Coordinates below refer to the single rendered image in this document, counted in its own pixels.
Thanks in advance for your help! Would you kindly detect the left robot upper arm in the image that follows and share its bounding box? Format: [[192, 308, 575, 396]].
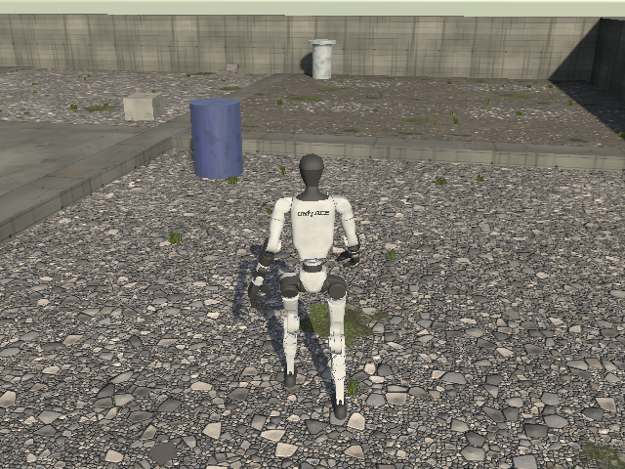
[[266, 196, 292, 253]]

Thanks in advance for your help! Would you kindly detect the robot right shin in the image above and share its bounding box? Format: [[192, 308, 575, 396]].
[[331, 335, 346, 405]]

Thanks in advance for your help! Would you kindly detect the robot left shin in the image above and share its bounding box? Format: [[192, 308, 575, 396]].
[[283, 316, 297, 375]]

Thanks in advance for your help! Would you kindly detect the right robot forearm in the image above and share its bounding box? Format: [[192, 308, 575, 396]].
[[347, 232, 360, 258]]

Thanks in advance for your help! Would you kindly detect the robot shin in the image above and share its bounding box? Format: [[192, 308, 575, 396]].
[[331, 335, 346, 405], [283, 316, 297, 375]]

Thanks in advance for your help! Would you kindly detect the right robot hand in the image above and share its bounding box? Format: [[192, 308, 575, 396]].
[[337, 251, 359, 268]]

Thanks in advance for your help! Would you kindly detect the left robot forearm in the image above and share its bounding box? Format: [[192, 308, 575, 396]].
[[252, 237, 274, 286]]

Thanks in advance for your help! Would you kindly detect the left robot hand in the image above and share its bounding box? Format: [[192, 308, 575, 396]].
[[248, 281, 271, 310]]

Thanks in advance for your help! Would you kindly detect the right robot upper arm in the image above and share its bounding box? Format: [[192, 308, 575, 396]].
[[332, 195, 358, 247]]

